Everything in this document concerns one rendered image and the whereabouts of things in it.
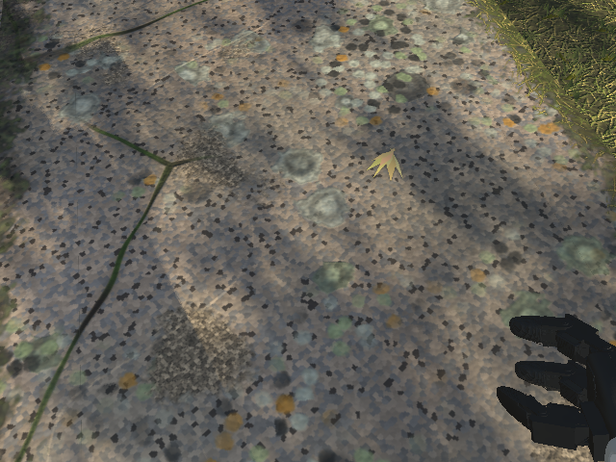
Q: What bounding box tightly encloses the robot right hand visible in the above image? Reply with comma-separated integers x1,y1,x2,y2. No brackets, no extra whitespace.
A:
497,314,616,462

